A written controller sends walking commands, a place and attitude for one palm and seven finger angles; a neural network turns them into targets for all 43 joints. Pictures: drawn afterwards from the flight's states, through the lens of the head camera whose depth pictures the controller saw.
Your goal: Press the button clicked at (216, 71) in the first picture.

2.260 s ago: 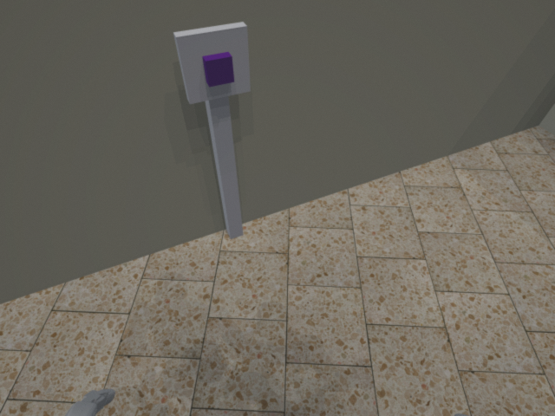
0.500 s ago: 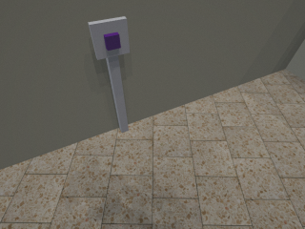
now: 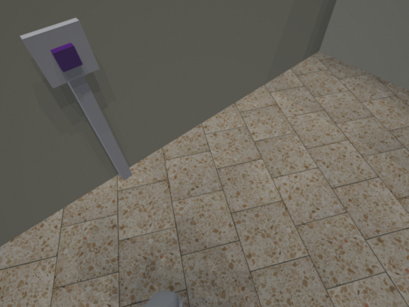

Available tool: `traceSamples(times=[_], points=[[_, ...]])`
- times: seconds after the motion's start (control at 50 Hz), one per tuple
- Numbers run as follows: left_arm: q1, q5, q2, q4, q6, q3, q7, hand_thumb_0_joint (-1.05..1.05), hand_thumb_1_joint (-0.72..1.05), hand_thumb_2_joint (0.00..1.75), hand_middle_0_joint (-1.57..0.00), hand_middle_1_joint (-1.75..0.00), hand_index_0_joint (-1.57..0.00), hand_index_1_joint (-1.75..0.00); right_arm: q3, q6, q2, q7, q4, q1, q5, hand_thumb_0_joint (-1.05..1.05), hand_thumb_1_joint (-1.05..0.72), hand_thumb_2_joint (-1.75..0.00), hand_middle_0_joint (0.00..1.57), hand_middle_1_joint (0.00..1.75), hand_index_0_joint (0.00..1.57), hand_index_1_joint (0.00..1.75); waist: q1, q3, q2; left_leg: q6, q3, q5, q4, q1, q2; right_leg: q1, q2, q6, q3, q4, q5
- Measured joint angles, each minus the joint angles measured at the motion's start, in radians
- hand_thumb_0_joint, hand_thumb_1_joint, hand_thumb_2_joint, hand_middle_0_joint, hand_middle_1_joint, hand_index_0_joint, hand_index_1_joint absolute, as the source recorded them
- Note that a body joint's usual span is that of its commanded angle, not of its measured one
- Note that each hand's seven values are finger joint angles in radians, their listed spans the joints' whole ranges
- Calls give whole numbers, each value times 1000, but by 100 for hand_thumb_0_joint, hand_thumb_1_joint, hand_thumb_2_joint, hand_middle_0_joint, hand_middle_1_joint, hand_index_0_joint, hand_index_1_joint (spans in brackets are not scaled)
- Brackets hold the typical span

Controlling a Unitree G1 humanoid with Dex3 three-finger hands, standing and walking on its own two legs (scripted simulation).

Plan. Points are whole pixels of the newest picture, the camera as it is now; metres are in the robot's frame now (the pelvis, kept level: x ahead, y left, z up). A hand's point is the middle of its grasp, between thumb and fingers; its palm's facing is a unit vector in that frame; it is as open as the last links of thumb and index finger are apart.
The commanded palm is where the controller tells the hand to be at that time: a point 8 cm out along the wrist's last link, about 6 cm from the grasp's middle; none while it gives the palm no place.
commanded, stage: walk to a spot facing it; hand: left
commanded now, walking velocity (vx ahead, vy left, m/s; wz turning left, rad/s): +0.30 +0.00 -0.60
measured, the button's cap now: (66, 57) +0.82 +0.55 +0.03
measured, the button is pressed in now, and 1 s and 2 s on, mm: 0 0 0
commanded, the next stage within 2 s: none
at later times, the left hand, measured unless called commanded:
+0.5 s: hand (92, 302) +0.14 +0.29 -0.19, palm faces -0.16 -0.97 -0.18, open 7.4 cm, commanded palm none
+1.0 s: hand (173, 191) +0.45 +0.15 -0.19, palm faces -0.60 -0.80 -0.07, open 7.4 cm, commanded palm none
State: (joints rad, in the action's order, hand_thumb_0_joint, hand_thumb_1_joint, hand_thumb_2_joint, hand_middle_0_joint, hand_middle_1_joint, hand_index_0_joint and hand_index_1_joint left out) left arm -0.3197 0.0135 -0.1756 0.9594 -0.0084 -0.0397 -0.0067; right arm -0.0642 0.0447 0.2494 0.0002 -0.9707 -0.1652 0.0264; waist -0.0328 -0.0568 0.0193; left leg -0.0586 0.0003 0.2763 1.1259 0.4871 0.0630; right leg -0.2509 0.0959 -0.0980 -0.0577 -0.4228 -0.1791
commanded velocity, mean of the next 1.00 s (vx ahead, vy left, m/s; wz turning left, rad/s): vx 0.29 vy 0.00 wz -0.60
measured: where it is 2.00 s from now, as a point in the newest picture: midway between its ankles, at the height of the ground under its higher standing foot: (226, 239)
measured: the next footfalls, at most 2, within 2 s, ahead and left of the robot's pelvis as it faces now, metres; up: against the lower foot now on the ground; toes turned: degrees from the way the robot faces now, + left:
left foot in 0.44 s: +0.20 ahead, +0.17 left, +0.00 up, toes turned -13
right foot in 1.12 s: +0.36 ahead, -0.06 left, +0.00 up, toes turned -48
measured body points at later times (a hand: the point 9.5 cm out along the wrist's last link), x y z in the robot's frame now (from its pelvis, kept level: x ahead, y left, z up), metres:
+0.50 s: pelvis +0.11 +0.09 -0.01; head +0.12 +0.13 +0.44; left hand +0.15 +0.34 -0.18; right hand +0.18 -0.17 -0.12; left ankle +0.16 +0.17 -0.74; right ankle +0.02 -0.04 -0.71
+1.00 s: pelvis +0.28 +0.08 -0.01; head +0.33 +0.08 +0.43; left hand +0.48 +0.19 -0.18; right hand +0.04 +0.01 -0.13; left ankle +0.16 +0.18 -0.74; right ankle +0.28 -0.06 -0.68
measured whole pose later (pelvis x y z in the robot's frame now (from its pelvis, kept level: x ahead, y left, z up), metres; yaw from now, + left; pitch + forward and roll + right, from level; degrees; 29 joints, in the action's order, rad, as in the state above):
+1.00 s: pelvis +0.28 +0.08 -0.01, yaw -35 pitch +1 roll -3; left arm -0.12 0.03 -0.16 0.97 -0.06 -0.07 -0.04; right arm 0.00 -0.07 0.08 0.05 -1.12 -0.57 0.02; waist 0.06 -0.08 -0.03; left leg 0.04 0.38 0.45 0.33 -0.10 0.03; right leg -0.62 -0.01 -0.03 0.14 -0.97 -0.19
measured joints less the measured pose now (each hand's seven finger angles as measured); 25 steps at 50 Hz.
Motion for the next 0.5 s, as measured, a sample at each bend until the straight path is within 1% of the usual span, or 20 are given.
traceSamples(times=[0.12, 0.22, 0.32, 0.38, 0.42, 0.44, 0.46, 0.48, 0.5], points=[[-44, 5, 5, 16, 27, -7, -3, 0, 90, 90, -20, -30, -20, -30, -12, -14, 20, 0, 3, -12, 6, 1, -91, -90, 20, 30, 20, 30, -3, 48, 5, -13, -20, -29, -46, 16, 14, 45, 28, 0, -60, 78, 30], [-72, 11, 0, 23, 37, -10, -3, 0, 90, 90, -20, -30, -20, -30, -10, -21, 12, -3, 17, -7, 3, 1, -91, -90, 20, 30, 20, 30, -13, 72, 1, -16, -22, -21, -139, 22, 15, 78, 39, 9, -111, 99, 21], [-91, 16, -9, 25, 35, -11, -2, 0, 90, 90, -20, -30, -20, -30, -3, -30, -15, -10, 46, 10, -3, 1, -91, -90, 20, 30, 20, 30, -29, 78, -12, -6, -19, -4, -267, 7, -6, 109, 39, 33, -167, 96, -9], [-95, 19, -20, 25, 28, -16, 0, 0, 90, 90, -20, -30, -20, -30, 4, -43, -35, -13, 69, 19, -12, 1, -91, -90, 20, 30, 20, 30, -37, 75, -28, 8, -16, 21, -385, -38, -28, 117, 34, 54, -202, 68, -47], [-97, 18, -31, 22, 21, -22, 1, 0, 90, 90, -20, -30, -20, -30, 12, -61, -47, -11, 86, 18, -17, 1, -91, -90, 20, 30, 20, 30, -35, 73, -40, 17, -13, 5, -512, -105, -43, 109, 34, 73, -225, 9, -95], [-101, 15, -36, 18, 18, -26, 1, 0, 90, 90, -20, -30, -20, -30, 18, -76, -48, -7, 98, 13, -18, 1, -90, -90, 20, 30, 20, 30, -28, 75, -39, 24, -12, 2, -582, -147, -41, 92, 44, 77, -233, -48, -135], [-93, 10, -45, 24, 13, -33, -1, 0, 90, 90, -20, -30, -20, -30, 21, -88, -56, -2, 100, 12, -16, 1, -90, -89, 20, 30, 20, 30, -19, 71, -52, 47, 3, -20, -575, -150, -50, 53, 40, 72, -220, -156, -199], [-81, 9, -52, 33, 7, -40, -3, 0, 90, 90, -20, -30, -20, -30, 26, -93, -64, 0, 101, 8, -13, 1, -90, -89, 20, 30, 20, 30, -16, 65, -63, 71, 26, -15, -551, -157, -53, 5, 29, 73, -182, -285, -248], [-72, 11, -59, 37, 1, -47, -5, 0, 91, 90, -20, -30, -20, -30, 32, -93, -70, 1, 102, -3, -9, 1, -90, -89, 20, 30, 20, 30, -14, 62, -69, 90, 48, -3, -545, -176, -50, -46, 17, 76, -133, -407, -269]])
